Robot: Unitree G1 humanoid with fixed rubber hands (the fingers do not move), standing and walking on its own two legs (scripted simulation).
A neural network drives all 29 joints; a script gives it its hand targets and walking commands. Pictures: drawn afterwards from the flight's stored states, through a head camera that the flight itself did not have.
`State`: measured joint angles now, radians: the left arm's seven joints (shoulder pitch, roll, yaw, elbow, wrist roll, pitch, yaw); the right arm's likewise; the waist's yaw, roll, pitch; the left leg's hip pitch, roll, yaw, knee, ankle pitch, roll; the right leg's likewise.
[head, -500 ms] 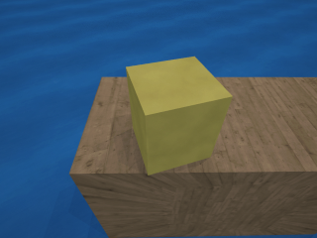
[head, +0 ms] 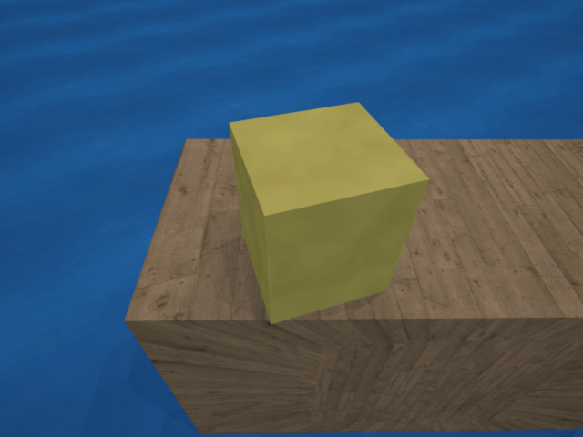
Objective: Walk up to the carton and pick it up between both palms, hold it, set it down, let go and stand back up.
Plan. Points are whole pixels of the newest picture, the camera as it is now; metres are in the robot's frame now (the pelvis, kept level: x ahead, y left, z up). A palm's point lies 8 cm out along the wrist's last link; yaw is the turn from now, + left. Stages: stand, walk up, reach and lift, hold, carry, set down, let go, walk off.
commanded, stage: stand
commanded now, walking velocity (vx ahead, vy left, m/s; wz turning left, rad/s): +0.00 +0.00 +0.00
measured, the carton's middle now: (314, 213) +0.44 -0.02 +0.07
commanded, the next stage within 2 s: none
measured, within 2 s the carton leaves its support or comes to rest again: neither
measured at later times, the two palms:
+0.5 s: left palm out of the picture +0.02 +0.24 -0.13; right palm out of the picture +0.02 -0.25 -0.12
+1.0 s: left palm out of the picture +0.02 +0.23 -0.13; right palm out of the picture +0.02 -0.26 -0.13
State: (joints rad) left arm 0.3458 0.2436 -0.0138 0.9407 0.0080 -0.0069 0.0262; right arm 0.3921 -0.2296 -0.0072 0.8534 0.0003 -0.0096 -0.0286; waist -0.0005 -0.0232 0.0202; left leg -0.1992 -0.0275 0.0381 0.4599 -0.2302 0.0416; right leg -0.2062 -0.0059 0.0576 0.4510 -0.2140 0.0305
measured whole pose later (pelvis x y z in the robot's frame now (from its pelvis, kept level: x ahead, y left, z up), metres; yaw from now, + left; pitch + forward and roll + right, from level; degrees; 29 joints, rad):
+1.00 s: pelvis +0.01 -0.01 +0.00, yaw +0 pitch -1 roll +0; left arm 0.34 0.21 -0.02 1.00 0.00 -0.01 0.04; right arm 0.35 -0.21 0.01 0.96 0.00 -0.01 -0.04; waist 0.00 -0.01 0.02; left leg -0.17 -0.01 0.03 0.42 -0.23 0.02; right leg -0.18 0.01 0.05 0.43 -0.22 0.01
